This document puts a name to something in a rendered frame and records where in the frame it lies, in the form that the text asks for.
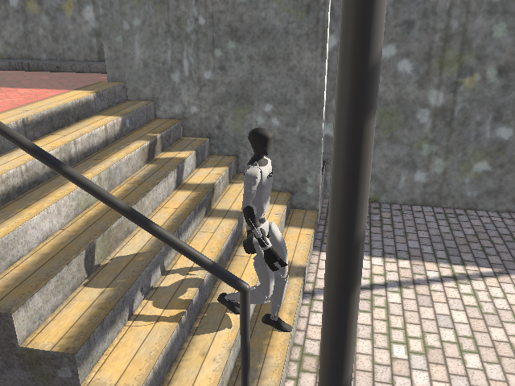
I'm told stairs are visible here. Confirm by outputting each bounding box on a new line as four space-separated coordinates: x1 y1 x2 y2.
0 83 319 386

